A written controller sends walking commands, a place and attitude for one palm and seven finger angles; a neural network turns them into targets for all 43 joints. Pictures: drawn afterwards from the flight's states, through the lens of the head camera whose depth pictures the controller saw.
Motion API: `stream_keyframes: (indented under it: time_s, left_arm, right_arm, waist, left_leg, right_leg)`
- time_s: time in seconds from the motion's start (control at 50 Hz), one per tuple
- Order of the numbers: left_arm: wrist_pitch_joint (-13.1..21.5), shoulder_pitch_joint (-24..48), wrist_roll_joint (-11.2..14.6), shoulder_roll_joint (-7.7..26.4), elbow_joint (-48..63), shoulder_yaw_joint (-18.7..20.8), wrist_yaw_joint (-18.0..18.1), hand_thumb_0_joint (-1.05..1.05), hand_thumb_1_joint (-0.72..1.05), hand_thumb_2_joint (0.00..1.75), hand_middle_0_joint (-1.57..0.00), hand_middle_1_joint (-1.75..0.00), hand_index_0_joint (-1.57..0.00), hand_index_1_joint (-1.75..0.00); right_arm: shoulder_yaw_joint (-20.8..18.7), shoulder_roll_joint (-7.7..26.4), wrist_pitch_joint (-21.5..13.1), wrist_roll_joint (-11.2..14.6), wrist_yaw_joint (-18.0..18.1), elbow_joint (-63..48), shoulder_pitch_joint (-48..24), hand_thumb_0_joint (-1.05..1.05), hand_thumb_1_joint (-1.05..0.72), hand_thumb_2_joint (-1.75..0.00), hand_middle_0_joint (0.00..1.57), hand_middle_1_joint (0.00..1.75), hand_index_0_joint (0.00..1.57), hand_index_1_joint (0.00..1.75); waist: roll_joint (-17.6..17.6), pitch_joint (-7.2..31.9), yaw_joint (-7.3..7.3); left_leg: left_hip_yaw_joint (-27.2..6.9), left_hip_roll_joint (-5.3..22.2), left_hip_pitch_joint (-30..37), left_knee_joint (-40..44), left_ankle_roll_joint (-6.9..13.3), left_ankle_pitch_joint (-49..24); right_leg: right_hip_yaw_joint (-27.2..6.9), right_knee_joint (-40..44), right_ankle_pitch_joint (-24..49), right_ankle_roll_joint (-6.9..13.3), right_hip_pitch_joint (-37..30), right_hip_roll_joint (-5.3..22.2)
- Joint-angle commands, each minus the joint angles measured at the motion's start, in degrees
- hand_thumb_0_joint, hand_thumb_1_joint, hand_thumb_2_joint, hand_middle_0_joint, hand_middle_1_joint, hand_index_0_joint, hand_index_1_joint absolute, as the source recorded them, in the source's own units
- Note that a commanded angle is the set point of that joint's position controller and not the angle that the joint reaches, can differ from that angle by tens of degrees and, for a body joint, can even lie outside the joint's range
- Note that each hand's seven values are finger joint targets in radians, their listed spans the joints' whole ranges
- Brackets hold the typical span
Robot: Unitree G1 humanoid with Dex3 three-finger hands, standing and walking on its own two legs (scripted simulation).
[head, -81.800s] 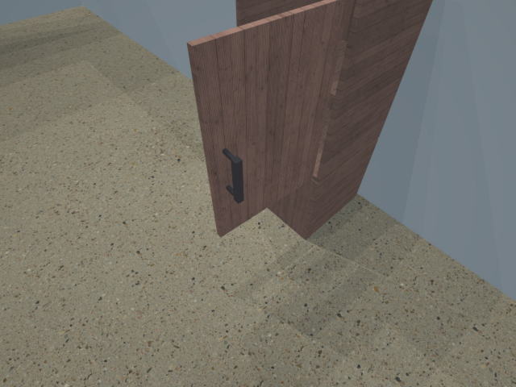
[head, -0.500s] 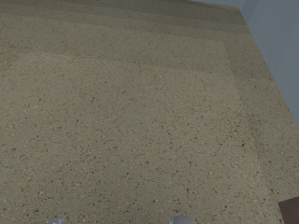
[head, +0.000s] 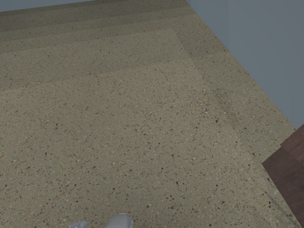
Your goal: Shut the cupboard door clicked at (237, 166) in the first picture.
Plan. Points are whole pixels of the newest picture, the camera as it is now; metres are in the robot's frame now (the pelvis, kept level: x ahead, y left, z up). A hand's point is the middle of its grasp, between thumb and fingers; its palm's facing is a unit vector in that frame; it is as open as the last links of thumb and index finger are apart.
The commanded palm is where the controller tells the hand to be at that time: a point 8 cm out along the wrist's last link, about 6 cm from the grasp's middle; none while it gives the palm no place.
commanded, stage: turn to face it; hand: left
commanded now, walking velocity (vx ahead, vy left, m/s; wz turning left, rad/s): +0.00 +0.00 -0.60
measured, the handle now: out of the picture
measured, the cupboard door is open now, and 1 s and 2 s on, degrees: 17 17 17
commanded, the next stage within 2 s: take the last steps up to it in 1.42 s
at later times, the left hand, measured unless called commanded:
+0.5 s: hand (91, 221) +0.16 +0.20 -0.16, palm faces -0.29 -0.93 -0.24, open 7.3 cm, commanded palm none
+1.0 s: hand (119, 214) +0.18 +0.12 -0.17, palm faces -0.52 -0.83 -0.22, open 7.3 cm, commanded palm none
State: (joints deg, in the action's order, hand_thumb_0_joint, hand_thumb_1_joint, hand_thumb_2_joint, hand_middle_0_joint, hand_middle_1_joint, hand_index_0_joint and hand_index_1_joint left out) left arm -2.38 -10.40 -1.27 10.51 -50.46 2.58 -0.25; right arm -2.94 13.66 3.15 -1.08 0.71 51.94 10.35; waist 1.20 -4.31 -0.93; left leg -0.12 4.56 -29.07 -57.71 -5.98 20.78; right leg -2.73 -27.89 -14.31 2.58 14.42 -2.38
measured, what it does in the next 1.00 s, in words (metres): steps on the spot, turning right: left foot, then right foot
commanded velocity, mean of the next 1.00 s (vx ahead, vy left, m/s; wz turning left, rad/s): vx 0.00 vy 0.00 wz -0.60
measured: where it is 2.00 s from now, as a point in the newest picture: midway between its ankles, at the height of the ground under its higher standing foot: outside the picture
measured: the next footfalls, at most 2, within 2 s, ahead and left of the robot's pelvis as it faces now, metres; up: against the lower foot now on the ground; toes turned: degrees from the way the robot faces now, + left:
left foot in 0.16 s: +0.07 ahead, +0.14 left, +0.00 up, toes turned -4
right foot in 0.56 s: +0.00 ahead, -0.12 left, +0.00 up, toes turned -27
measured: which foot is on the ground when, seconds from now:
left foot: up 0.00-0.14, down 0.16-0.56, up 0.58-1.00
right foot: down 0.00-0.16, up 0.18-0.54, down 0.56-1.00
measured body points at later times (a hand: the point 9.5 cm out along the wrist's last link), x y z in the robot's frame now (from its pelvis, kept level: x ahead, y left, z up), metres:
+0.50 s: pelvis +0.01 +0.02 +0.00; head +0.05 +0.01 +0.44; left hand +0.17 +0.25 -0.14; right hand -0.01 -0.24 -0.14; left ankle +0.03 +0.15 -0.74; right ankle -0.04 -0.11 -0.70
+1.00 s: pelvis +0.01 +0.00 +0.00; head +0.05 -0.02 +0.44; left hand +0.21 +0.16 -0.15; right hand -0.04 -0.28 -0.14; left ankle +0.09 +0.11 -0.71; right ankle -0.04 -0.10 -0.74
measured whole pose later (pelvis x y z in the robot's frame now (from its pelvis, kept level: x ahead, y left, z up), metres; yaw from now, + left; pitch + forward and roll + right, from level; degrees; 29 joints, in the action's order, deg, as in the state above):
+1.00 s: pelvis +0.01 +0.00 +0.00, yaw -35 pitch +2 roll +0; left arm -2.7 -11.9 -1.5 11.8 -51.5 3.3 -0.2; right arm -2.4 13.2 2.8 -0.5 1.0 50.7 7.6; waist -1.0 -3.8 1.2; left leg 0.0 1.6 -22.8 -44.1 -5.0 23.3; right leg -6.2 -29.2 -13.6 1.9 17.1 -4.2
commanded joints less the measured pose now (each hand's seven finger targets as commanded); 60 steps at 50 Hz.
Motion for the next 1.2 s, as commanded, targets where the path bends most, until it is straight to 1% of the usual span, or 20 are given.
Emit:
stream_keyframes:
  time_s: [0.0,0.1,0.14,0.16,0.2,0.28,0.42,0.5,0.52,0.54,0.56,0.58,0.7,0.88,0.98,1.0,1.04,1.06,1.12,1.18]
  left_arm:
    - [1.3,-1.8,-0.4,13.2,3.7,4.4,0.7,0.00,0.90,0.90,-0.20,-0.30,-0.20,-0.30]
    - [0.4,1.0,0.5,11.4,4.2,4.3,0.8,0.00,0.90,0.90,-0.20,-0.30,-0.20,-0.30]
    - [0.3,-0.8,1.0,7.1,5.7,3.2,0.0,0.00,0.90,0.90,-0.20,-0.30,-0.20,-0.30]
    - [0.1,0.2,0.3,8.9,5.6,3.5,-0.2,0.00,0.90,0.90,-0.20,-0.30,-0.20,-0.30]
    - [-0.5,-1.5,-0.3,9.6,3.6,4.4,-0.8,0.00,0.90,0.90,-0.20,-0.30,-0.20,-0.30]
    - [-1.0,-1.2,0.2,7.6,3.3,3.9,-2.0,0.00,0.90,0.90,-0.20,-0.30,-0.20,-0.30]
    - [-0.8,2.9,0.2,5.9,4.9,3.0,-2.3,0.00,0.90,0.90,-0.20,-0.30,-0.20,-0.30]
    - [0.1,-1.6,0.2,7.1,3.7,3.2,-2.1,0.00,0.90,0.90,-0.20,-0.30,-0.20,-0.30]
    - [0.6,-6.3,-0.1,9.9,2.2,3.8,-1.8,0.00,0.90,0.90,-0.20,-0.30,-0.20,-0.30]
    - [1.6,-9.3,-0.6,16.5,1.0,4.9,-1.0,0.00,0.90,0.90,-0.20,-0.30,-0.20,-0.30]
    - [1.4,-11.4,0.2,19.1,0.4,5.2,-0.1,0.00,0.90,0.90,-0.20,-0.30,-0.20,-0.30]
    - [1.2,-11.1,0.4,18.3,0.6,5.0,0.4,0.00,0.90,0.90,-0.20,-0.30,-0.20,-0.30]
    - [1.7,0.5,0.3,12.1,4.1,3.5,1.0,0.00,0.90,0.90,-0.20,-0.30,-0.20,-0.30]
    - [1.6,-3.5,-0.2,13.3,2.5,4.1,0.7,0.00,0.90,0.90,-0.20,-0.30,-0.20,-0.30]
    - [0.8,0.3,0.0,13.3,3.0,4.4,0.9,0.00,0.90,0.90,-0.20,-0.30,-0.20,-0.30]
    - [0.6,1.7,0.5,12.6,3.7,4.1,0.7,0.00,0.90,0.90,-0.20,-0.30,-0.20,-0.30]
    - [0.4,-0.4,1.1,7.6,5.2,3.1,-0.2,0.00,0.90,0.90,-0.20,-0.30,-0.20,-0.30]
    - [0.1,0.8,0.3,9.5,5.1,3.4,-0.3,0.00,0.90,0.90,-0.20,-0.30,-0.20,-0.30]
    - [-0.6,-1.7,-0.2,10.0,2.5,4.4,-1.4,0.00,0.90,0.90,-0.20,-0.30,-0.20,-0.30]
    - [-0.6,-0.5,0.1,7.8,2.2,3.6,-1.8,0.00,0.90,0.90,-0.20,-0.30,-0.20,-0.30]
  right_arm:
    - [-1.2,4.1,-1.8,0.3,0.7,-5.6,-1.6,0.00,-0.90,-0.90,0.20,0.30,0.20,0.30]
    - [-1.2,5.7,-3.3,0.9,1.5,-3.5,5.6,0.00,-0.90,-0.90,0.20,0.30,0.20,0.30]
    - [-2.5,13.6,-3.6,-0.2,1.9,-4.3,7.1,0.00,-0.90,-0.90,0.20,0.30,0.20,0.30]
    - [-2.0,12.7,-3.1,-0.7,1.9,-4.9,6.6,0.00,-0.90,-0.90,0.20,0.30,0.20,0.30]
    - [-0.9,9.0,-3.5,-0.8,2.2,-6.2,0.8,0.00,-0.90,-0.90,0.20,0.30,0.20,0.30]
    - [-0.9,8.4,-3.3,-0.5,2.1,-6.0,0.9,0.00,-0.90,-0.90,0.20,0.30,0.20,0.30]
    - [-2.3,10.2,-3.0,-0.7,1.2,-3.6,4.3,0.00,-0.90,-0.90,0.20,0.30,0.20,0.30]
    - [-3.0,11.5,-2.6,-0.4,0.7,-3.5,2.2,0.00,-0.90,-0.90,0.20,0.30,0.20,0.30]
    - [-3.0,10.4,-2.6,0.0,0.5,-3.9,1.4,0.00,-0.90,-0.90,0.20,0.30,0.20,0.30]
    - [-1.8,5.4,-2.5,0.4,0.2,-5.9,0.5,0.00,-0.90,-0.90,0.20,0.30,0.20,0.30]
    - [-1.3,5.6,-1.9,0.2,0.6,-8.0,-2.6,0.00,-0.90,-0.90,0.20,0.30,0.20,0.30]
    - [-1.2,6.3,-1.2,0.4,0.9,-7.9,-1.9,0.00,-0.90,-0.90,0.20,0.30,0.20,0.30]
    - [-1.6,5.8,-0.8,-0.2,0.1,-3.8,1.2,0.00,-0.90,-0.90,0.20,0.30,0.20,0.30]
    - [-1.2,5.2,-1.4,0.3,0.6,-6.2,-3.5,0.00,-0.90,-0.90,0.20,0.30,0.20,0.30]
    - [-1.0,4.9,-2.2,1.0,1.2,-5.0,1.8,0.00,-0.90,-0.90,0.20,0.30,0.20,0.30]
    - [-1.1,5.8,-2.8,0.9,1.5,-3.9,5.1,0.00,-0.90,-0.90,0.20,0.30,0.20,0.30]
    - [-2.4,14.1,-3.3,-0.2,1.8,-4.7,5.5,0.00,-0.90,-0.90,0.20,0.30,0.20,0.30]
    - [-2.0,13.7,-2.8,-0.7,1.8,-5.5,4.8,0.00,-0.90,-0.90,0.20,0.30,0.20,0.30]
    - [-0.6,9.2,-3.2,-0.8,2.1,-7.0,-1.1,0.00,-0.90,-0.90,0.20,0.30,0.20,0.30]
    - [-0.5,8.4,-3.5,-0.6,2.2,-5.3,2.3,0.00,-0.90,-0.90,0.20,0.30,0.20,0.30]
  waist:
    - [-10.2,6.1,2.10]
    - [-6.5,9.5,-1.39]
    - [16.7,9.9,-1.28]
    - [10.0,8.0,-1.49]
    - [10.3,5.6,1.29]
    - [9.2,5.2,1.13]
    - [12.0,5.7,-1.13]
    - [10.4,7.3,1.89]
    - [3.8,9.3,4.27]
    - [-16.4,9.4,6.07]
    - [-19.8,8.7,7.15]
    - [-13.7,7.7,6.05]
    - [-9.1,7.4,0.64]
    - [-8.7,7.0,2.84]
    - [-8.7,8.3,-0.09]
    - [-6.5,9.9,-1.68]
    - [17.7,9.4,-0.95]
    - [11.9,7.1,-1.40]
    - [8.6,4.3,2.04]
    - [7.3,5.3,0.94]
  left_leg:
    - [0.3,-1.5,1.6,9.8,0.6,3.3]
    - [-0.2,-1.2,22.6,35.6,2.3,-9.9]
    - [-20.2,22.0,29.7,41.3,12.3,-25.0]
    - [-18.3,23.3,23.9,40.1,15.4,-27.3]
    - [-11.0,18.3,20.7,40.3,14.1,-28.5]
    - [0.4,14.0,24.6,37.4,12.8,-32.3]
    - [4.9,16.1,24.6,35.1,13.0,-30.0]
    - [8.1,15.4,19.8,26.7,9.1,-24.9]
    - [10.6,12.5,14.7,18.6,6.1,-18.2]
    - [13.0,4.1,-0.1,5.4,2.5,7.8]
    - [6.9,0.2,-6.2,-5.4,1.7,18.6]
    - [1.8,1.7,-5.9,-10.0,2.1,15.1]
    - [0.2,1.4,-2.7,-7.1,0.6,-0.9]
    - [-0.5,-1.5,-1.1,7.4,0.6,3.3]
    - [-0.8,-3.6,14.1,27.1,1.9,-3.1]
    - [-0.3,-2.1,21.8,34.6,2.4,-8.7]
    - [-20.8,20.2,29.6,43.1,10.7,-17.0]
    - [-19.7,23.0,23.1,42.1,14.5,-19.7]
    - [-8.3,15.7,19.6,40.7,13.1,-24.7]
    - [-1.6,12.9,24.9,37.6,12.5,-35.9]
  right_leg:
    - [-17.0,6.2,21.0,9.0,-5.3,14.4]
    - [-16.3,-3.3,17.9,2.7,4.2,8.3]
    - [-0.9,-24.5,-21.5,-3.5,18.7,-1.9]
    - [-1.8,-33.2,-21.7,-3.6,16.6,0.9]
    - [-0.8,-40.0,-16.2,-5.1,17.8,2.4]
    - [3.2,-38.1,-11.4,-6.1,18.4,3.9]
    - [7.8,-20.1,-10.9,-5.3,11.4,4.1]
    - [9.3,-3.4,-0.8,-3.3,-0.5,2.8]
    - [5.9,3.7,7.1,-2.2,-8.8,5.1]
    - [-13.1,8.4,24.0,3.0,-17.8,18.6]
    - [-21.5,7.2,40.5,8.8,-15.5,25.4]
    - [-19.1,7.6,35.5,10.9,-11.9,26.0]
    - [-9.3,8.3,19.6,6.4,-5.9,14.4]
    - [-18.7,7.0,21.3,9.4,-8.2,14.9]
    - [-21.2,1.7,20.9,5.8,-0.1,11.9]
    - [-18.0,-1.1,16.8,3.1,3.8,8.8]
    - [-2.9,-21.1,-19.5,-3.1,19.4,-3.0]
    - [-2.1,-30.5,-20.8,-3.5,17.4,0.0]
    - [-0.6,-40.3,-13.2,-5.2,18.0,2.2]
    - [2.2,-38.7,-10.3,-5.9,18.8,3.0]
